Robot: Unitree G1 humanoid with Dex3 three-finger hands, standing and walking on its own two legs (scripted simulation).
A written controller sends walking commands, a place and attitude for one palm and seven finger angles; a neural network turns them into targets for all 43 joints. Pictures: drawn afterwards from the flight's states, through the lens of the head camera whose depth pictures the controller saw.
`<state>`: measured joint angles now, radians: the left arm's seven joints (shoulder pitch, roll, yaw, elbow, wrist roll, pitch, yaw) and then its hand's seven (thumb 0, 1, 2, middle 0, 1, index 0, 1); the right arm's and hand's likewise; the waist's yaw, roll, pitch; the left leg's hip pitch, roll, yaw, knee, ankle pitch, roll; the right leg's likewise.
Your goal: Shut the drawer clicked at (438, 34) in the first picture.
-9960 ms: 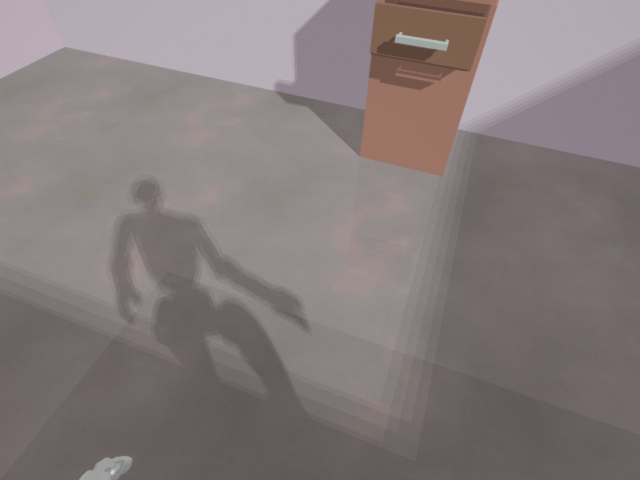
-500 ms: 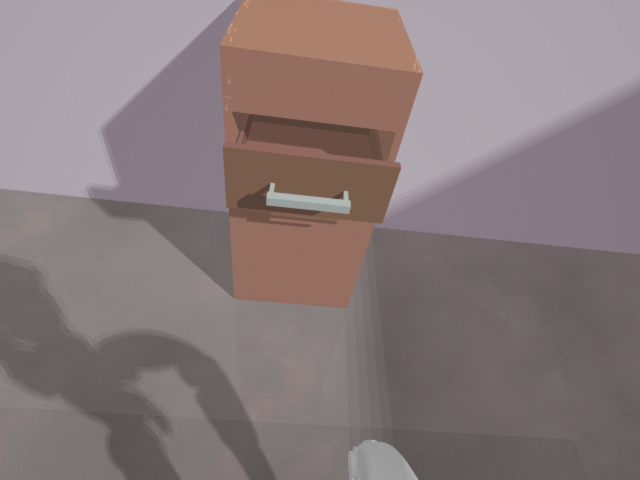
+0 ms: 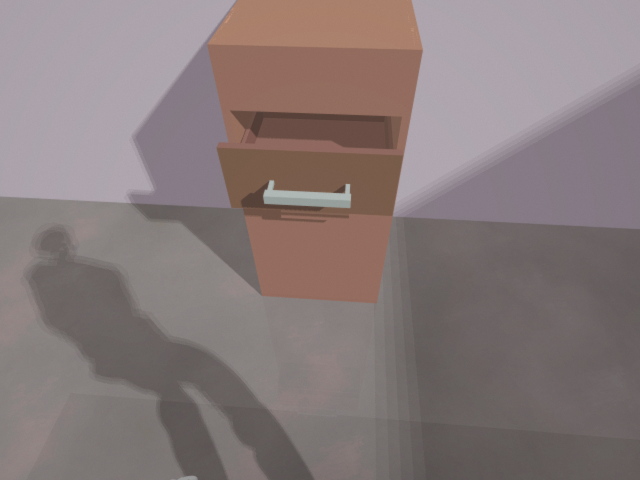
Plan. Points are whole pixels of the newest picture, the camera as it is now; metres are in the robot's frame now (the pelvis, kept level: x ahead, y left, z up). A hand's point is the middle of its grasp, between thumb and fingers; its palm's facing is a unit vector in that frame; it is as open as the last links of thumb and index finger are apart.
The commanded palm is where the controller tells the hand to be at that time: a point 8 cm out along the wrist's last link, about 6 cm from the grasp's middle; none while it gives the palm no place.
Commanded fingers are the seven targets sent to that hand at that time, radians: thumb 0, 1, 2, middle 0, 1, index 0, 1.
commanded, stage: come to a stop and stand still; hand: left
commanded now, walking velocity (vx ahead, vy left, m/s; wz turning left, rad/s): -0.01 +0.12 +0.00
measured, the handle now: (308, 192) +0.69 +0.05 -0.08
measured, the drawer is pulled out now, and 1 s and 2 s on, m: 0.14 0.14 0.14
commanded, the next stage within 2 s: look again from close up in 0.12 s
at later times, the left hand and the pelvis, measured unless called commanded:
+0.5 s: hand out of the picture -0.03 +0.19 -0.17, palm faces +0.05 -0.99 -0.15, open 7.4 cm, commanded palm none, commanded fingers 0.00 0.90 0.90 -0.20 -0.30 -0.20 -0.30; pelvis +0.01 +0.03 +0.00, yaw -1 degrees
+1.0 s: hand out of the picture +0.04 +0.16 -0.18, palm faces +0.01 -0.99 -0.15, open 7.4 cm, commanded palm none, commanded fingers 0.00 0.90 0.90 -0.20 -0.30 -0.20 -0.30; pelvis +0.06 +0.00 +0.00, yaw -2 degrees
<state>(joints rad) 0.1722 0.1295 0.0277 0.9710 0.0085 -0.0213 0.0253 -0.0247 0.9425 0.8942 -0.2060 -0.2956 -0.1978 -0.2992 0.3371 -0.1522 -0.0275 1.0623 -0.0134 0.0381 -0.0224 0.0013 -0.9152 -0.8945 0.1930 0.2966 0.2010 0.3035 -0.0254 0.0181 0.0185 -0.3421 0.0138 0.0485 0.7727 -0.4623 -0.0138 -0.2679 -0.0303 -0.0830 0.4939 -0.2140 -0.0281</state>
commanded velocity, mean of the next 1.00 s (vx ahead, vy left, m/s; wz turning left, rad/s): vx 0.06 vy -0.03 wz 0.00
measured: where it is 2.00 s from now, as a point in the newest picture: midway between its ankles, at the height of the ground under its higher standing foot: outside the picture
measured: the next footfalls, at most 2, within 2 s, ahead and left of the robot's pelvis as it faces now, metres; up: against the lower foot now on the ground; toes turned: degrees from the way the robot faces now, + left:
left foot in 0.14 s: +0.04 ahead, +0.12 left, +0.00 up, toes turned +3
left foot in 1.32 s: +0.20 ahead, +0.08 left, +0.00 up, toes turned +4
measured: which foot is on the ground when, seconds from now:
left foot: up 0.00-0.12, down 0.14-1.00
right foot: down 0.00-1.00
